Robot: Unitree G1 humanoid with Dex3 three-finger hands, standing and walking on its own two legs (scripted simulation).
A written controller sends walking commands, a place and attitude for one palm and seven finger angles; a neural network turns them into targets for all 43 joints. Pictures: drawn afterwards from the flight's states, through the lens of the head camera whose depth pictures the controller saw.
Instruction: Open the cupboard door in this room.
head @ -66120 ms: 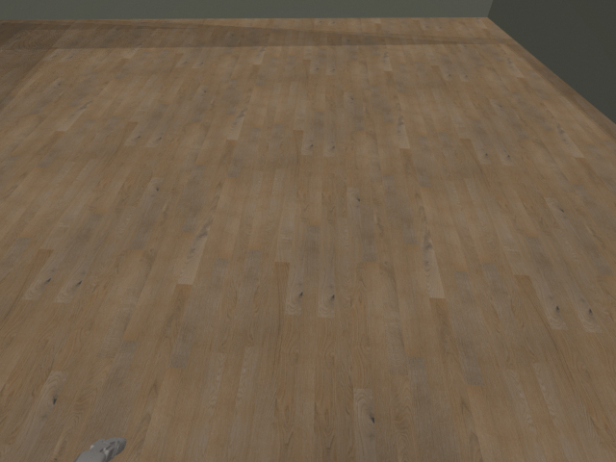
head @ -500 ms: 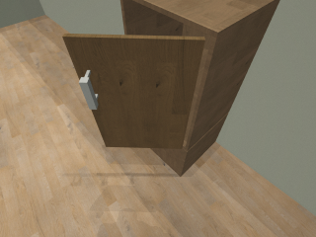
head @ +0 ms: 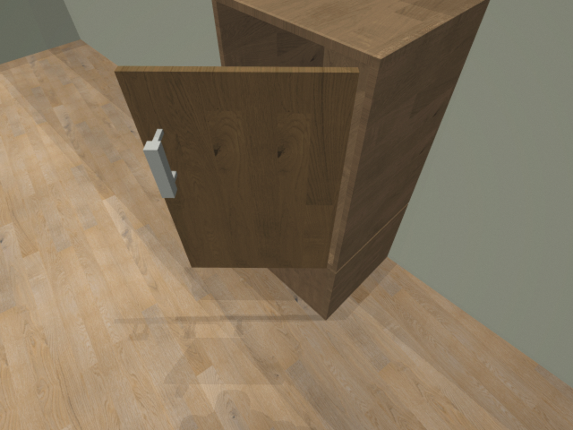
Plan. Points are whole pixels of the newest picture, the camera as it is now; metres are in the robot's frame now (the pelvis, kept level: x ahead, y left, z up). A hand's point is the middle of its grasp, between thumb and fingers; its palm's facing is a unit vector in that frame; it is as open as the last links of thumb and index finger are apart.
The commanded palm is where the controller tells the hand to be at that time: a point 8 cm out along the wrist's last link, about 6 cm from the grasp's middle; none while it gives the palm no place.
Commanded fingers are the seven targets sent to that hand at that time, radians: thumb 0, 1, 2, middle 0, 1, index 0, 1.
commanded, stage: come to a stop and stand still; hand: left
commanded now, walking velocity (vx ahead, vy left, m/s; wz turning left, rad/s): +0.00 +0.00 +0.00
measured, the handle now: (164, 163) +0.56 +0.26 +0.03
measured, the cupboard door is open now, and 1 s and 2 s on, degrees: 45 45 45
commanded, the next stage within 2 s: look again from close up in 1.04 s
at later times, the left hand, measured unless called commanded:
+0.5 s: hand out of the picture -0.11 +0.19 -0.18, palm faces +0.08 -0.98 -0.19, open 7.4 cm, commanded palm none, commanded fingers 0.00 0.90 0.90 -0.20 -0.30 -0.20 -0.30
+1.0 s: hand out of the picture -0.15 +0.21 -0.18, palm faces +0.07 -0.99 -0.15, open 7.4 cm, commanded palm none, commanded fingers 0.00 0.90 0.90 -0.20 -0.30 -0.20 -0.30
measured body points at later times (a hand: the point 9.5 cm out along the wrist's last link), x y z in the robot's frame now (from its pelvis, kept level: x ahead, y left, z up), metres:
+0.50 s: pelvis -0.10 +0.01 +0.00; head -0.12 +0.02 +0.45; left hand -0.11 +0.24 -0.16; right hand -0.13 -0.22 -0.16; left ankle -0.02 +0.11 -0.73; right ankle -0.06 -0.10 -0.72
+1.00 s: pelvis -0.14 +0.04 +0.01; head -0.16 +0.06 +0.46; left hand -0.15 +0.26 -0.16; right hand -0.15 -0.16 -0.15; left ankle -0.14 +0.12 -0.73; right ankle -0.07 -0.09 -0.73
